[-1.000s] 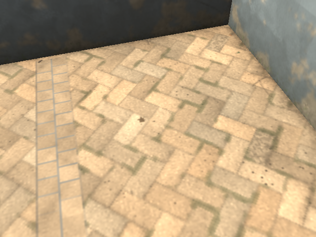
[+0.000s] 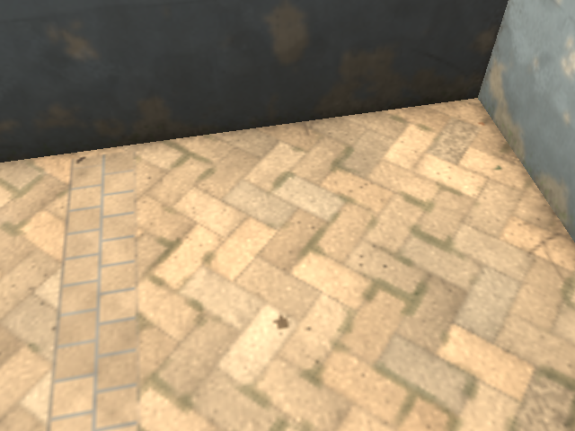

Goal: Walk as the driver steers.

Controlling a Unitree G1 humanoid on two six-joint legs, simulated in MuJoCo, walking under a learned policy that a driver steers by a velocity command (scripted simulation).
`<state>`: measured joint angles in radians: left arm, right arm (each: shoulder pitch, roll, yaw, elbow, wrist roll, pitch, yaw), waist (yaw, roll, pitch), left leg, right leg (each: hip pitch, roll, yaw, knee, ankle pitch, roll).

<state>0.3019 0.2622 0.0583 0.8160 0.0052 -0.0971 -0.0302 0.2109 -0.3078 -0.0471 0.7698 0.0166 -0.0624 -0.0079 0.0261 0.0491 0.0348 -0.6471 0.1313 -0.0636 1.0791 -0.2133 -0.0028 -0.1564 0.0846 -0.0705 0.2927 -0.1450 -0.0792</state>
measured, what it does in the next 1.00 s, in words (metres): walks ahead, turning left: left foot, then right foot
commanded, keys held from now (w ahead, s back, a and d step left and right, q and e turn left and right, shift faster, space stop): w+q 0.60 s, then w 0.12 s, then no key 0.28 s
